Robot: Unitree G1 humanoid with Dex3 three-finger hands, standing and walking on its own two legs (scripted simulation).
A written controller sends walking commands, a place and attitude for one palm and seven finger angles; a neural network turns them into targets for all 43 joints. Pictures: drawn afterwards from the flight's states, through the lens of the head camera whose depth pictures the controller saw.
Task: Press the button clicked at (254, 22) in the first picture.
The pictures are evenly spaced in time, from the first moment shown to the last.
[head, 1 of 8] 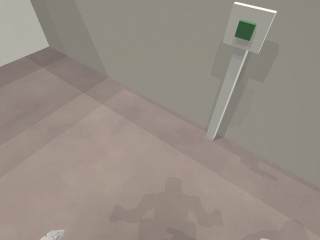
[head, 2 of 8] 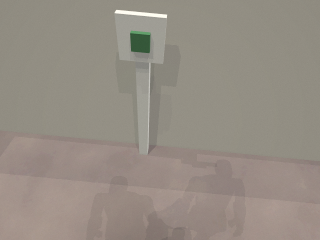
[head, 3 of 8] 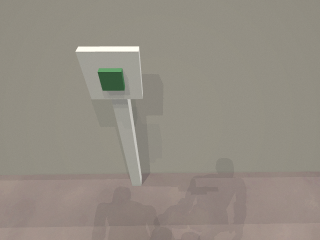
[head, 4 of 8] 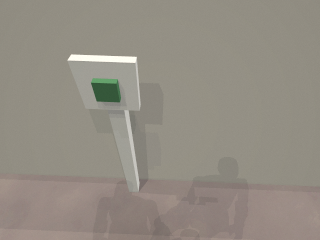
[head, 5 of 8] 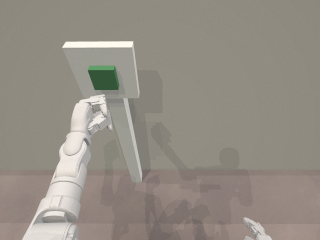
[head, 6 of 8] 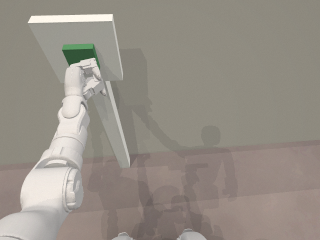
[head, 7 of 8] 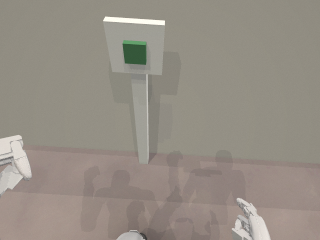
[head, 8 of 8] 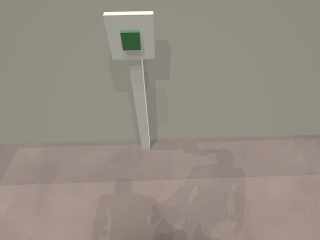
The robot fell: no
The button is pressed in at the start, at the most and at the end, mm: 0 13 0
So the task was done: yes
